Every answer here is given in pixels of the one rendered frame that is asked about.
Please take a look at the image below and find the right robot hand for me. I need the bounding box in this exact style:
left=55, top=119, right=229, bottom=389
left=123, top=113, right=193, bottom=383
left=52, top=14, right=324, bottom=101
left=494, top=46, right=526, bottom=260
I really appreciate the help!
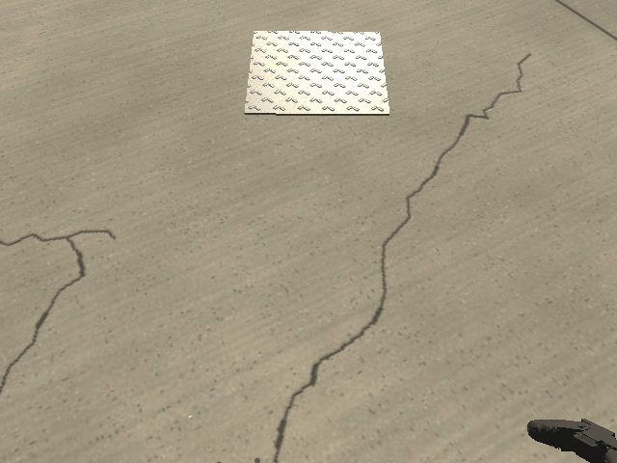
left=527, top=419, right=617, bottom=463

